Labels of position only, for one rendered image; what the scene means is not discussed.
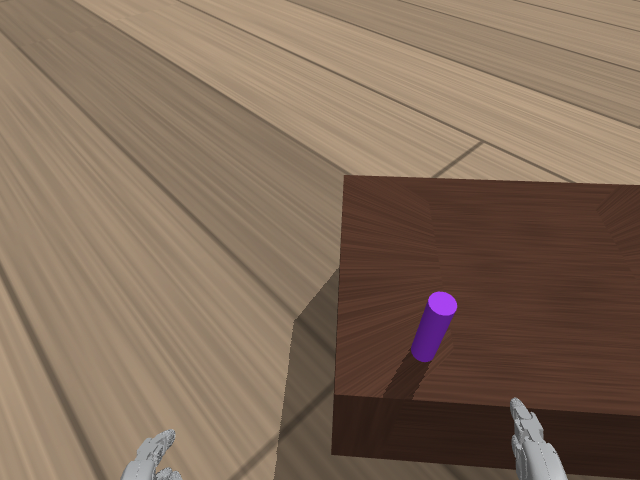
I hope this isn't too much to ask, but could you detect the left robot hand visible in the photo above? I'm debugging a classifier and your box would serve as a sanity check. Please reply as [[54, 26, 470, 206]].
[[120, 429, 182, 480]]

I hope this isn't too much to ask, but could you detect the right robot hand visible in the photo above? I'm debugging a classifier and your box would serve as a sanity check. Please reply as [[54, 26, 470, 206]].
[[510, 398, 568, 480]]

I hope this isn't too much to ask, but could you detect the can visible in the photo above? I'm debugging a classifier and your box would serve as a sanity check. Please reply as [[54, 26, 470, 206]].
[[411, 292, 457, 362]]

